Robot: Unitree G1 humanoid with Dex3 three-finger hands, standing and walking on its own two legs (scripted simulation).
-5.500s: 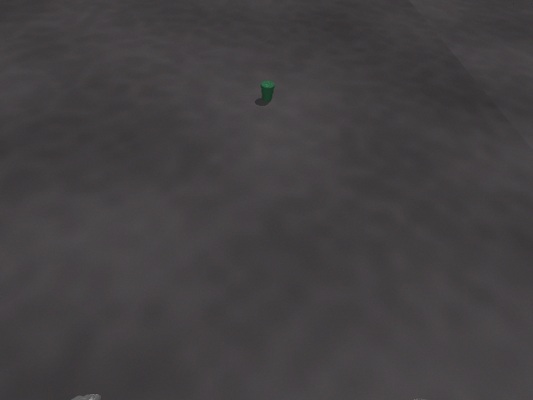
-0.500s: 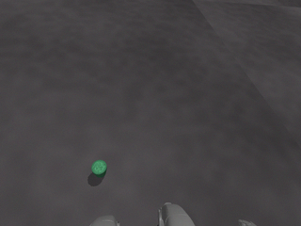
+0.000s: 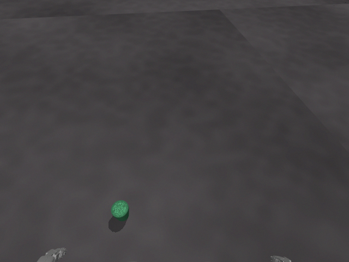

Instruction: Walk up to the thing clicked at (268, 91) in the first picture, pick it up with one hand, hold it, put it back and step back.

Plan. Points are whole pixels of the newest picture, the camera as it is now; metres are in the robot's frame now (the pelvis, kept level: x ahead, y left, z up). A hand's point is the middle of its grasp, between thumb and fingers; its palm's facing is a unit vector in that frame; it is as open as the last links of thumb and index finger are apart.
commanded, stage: walk up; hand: left
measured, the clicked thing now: (121, 212) +0.45 +0.27 -0.71
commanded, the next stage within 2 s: stand in 0.82 s
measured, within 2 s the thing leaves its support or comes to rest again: neither
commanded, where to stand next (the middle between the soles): +0.09 +0.01 m, yaw +3 degrees
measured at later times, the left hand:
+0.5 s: hand out of the picture +0.09 +0.25 -0.15, palm faces -0.01 -0.94 -0.33, open 7.4 cm
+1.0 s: hand out of the picture +0.11 +0.25 -0.14, palm faces -0.01 -0.94 -0.33, open 7.4 cm
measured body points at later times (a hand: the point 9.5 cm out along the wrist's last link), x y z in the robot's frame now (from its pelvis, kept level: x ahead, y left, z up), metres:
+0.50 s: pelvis +0.02 +0.00 +0.01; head +0.02 +0.00 +0.46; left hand +0.09 +0.30 -0.12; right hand +0.09 -0.30 -0.12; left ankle +0.04 +0.12 -0.74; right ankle +0.02 -0.13 -0.74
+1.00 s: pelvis +0.02 +0.00 +0.01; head +0.03 +0.00 +0.46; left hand +0.11 +0.30 -0.12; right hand +0.12 -0.30 -0.12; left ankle +0.04 +0.12 -0.74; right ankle +0.02 -0.13 -0.74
